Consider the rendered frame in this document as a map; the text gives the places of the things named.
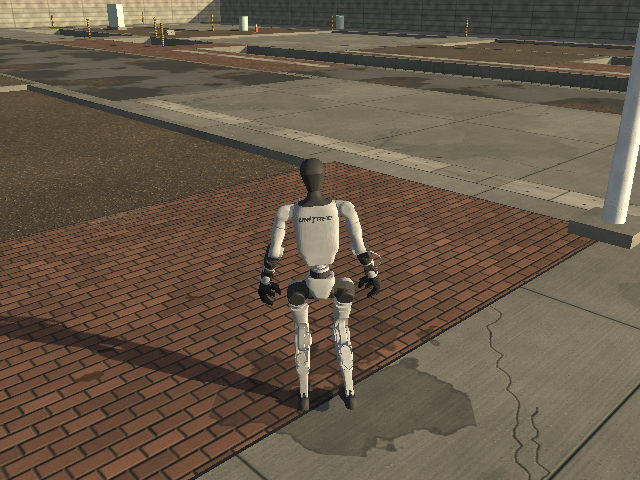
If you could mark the right robot forearm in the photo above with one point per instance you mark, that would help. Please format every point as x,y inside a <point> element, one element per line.
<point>367,262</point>

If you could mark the left robot forearm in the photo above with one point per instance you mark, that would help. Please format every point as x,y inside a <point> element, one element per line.
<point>268,269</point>

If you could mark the robot torso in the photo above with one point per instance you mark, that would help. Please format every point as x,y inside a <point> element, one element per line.
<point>317,237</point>

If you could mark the robot left hand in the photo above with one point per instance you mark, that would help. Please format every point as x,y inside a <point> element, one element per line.
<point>266,289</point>

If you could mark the robot right hand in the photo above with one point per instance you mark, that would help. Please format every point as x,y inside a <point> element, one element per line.
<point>371,282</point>

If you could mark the robot right thigh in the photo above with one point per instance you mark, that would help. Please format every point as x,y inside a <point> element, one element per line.
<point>344,293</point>

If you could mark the right robot upper arm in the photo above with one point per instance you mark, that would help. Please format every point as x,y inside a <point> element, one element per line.
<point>347,210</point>

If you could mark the left robot upper arm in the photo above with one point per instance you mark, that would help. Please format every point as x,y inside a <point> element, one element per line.
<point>283,214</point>

